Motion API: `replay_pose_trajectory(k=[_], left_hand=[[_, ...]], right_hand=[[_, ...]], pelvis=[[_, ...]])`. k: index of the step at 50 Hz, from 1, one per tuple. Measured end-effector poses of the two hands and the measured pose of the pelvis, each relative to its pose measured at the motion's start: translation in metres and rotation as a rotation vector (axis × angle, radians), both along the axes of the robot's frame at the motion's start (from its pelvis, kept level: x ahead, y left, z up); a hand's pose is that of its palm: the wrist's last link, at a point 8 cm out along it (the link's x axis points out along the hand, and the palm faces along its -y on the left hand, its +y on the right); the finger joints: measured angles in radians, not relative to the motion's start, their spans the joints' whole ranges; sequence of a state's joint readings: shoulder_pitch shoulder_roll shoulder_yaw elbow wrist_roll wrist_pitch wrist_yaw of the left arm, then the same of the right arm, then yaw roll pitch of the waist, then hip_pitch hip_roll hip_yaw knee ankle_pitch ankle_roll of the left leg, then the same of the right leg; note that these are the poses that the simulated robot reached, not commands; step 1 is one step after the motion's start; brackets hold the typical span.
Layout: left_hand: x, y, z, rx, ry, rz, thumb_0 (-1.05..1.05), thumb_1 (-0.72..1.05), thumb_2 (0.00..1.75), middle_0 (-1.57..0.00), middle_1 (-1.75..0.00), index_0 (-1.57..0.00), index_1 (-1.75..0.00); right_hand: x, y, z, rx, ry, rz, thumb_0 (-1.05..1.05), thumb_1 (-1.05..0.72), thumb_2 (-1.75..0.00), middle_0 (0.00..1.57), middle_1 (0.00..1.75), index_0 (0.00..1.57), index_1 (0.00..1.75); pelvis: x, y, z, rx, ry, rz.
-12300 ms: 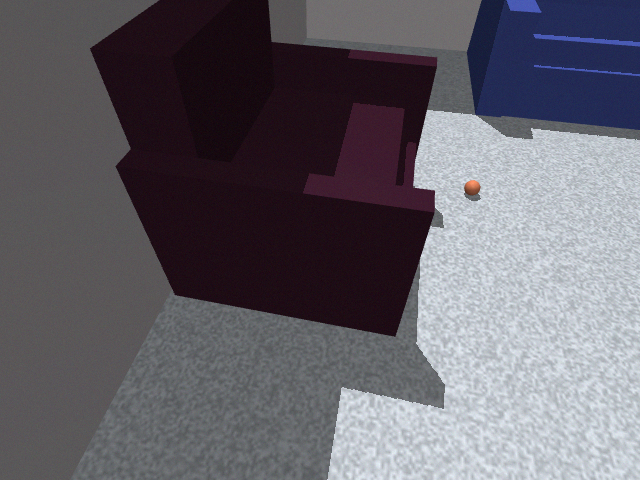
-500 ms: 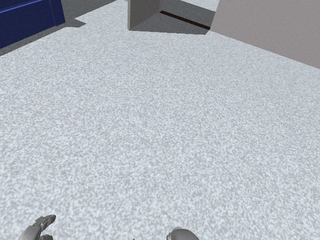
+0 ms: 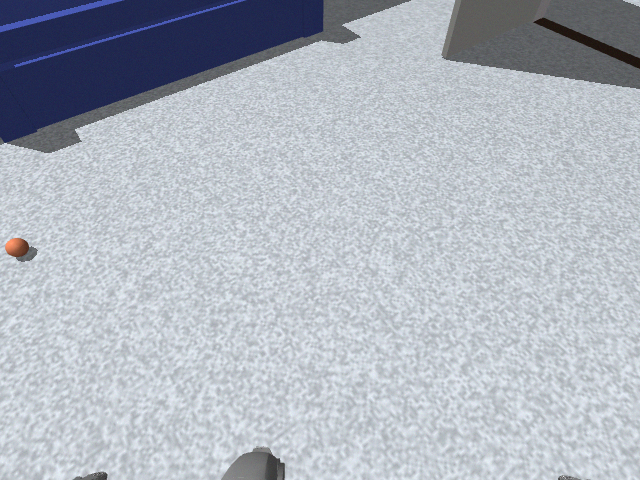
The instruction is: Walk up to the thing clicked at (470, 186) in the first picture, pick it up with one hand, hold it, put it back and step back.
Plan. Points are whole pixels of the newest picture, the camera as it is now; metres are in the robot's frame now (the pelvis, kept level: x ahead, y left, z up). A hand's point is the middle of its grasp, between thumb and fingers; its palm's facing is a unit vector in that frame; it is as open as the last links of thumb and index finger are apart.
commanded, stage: walk up
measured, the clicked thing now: (17, 247) +0.95 +1.17 -0.73
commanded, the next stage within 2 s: stand in 1.76 s
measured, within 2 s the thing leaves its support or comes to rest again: neither
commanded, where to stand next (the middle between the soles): +0.05 +0.04 m, yaw +42 degrees
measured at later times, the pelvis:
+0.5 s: pelvis +0.02 -0.05 -0.03, yaw +22 degrees
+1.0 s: pelvis -0.01 +0.00 -0.03, yaw +37 degrees
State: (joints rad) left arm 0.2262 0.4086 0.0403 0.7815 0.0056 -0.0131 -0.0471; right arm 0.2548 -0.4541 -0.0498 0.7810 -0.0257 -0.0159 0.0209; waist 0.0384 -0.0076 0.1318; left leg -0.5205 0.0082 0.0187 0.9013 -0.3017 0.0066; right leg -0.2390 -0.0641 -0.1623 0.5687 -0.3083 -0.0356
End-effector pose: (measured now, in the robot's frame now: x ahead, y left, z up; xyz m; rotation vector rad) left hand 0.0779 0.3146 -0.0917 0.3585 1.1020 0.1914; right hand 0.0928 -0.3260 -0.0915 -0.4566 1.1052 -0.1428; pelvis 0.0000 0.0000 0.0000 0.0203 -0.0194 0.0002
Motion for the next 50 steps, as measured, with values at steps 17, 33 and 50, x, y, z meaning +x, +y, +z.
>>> replay_pose_trajectory(k=[17, 33, 50], left_hand=[[-0.034, -0.022, -0.032, 0.030, 0.030, 0.237, 0.00, 0.91, 0.90, -0.20, -0.30, -0.20, -0.30], [-0.184, -0.009, 0.021, 0.212, 0.068, 0.475, 0.00, 0.90, 0.90, -0.21, -0.30, -0.21, -0.30], [-0.238, -0.026, -0.040, -0.006, 0.089, 0.672, 0.00, 0.91, 0.90, -0.20, -0.30, -0.20, -0.30]], right_hand=[[0.151, 0.027, -0.025, 0.046, -0.110, 0.254, 0.01, -0.90, -0.90, 0.20, 0.30, 0.21, 0.30], [0.158, 0.043, -0.029, 0.063, 0.027, 0.430, 0.01, -0.91, -0.90, 0.20, 0.30, 0.21, 0.30], [0.143, 0.104, -0.026, -0.023, 0.037, 0.550, 0.01, -0.90, -0.90, 0.20, 0.30, 0.21, 0.30]], pelvis=[[0.030, -0.034, -0.030, -0.010, -0.009, 0.257], [0.003, -0.039, -0.017, 0.007, -0.004, 0.498], [-0.007, -0.004, -0.027, -0.022, -0.017, 0.648]])
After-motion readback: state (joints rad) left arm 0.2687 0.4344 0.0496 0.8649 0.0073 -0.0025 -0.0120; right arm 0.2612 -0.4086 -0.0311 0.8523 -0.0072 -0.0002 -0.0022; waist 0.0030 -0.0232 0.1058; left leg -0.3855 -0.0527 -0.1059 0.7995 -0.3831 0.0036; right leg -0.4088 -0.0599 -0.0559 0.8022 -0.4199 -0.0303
